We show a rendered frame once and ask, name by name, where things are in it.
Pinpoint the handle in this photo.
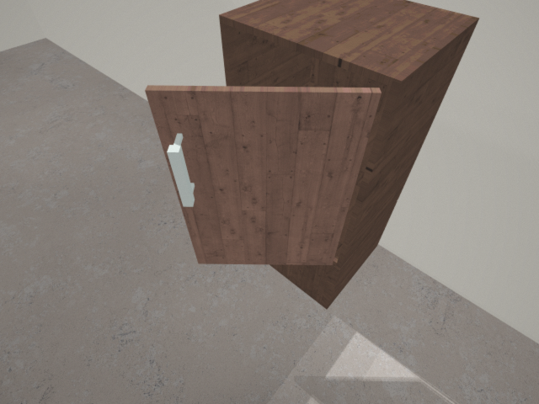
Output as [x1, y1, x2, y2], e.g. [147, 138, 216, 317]
[167, 134, 195, 207]

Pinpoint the cupboard door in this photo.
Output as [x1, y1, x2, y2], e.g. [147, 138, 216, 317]
[145, 85, 382, 265]

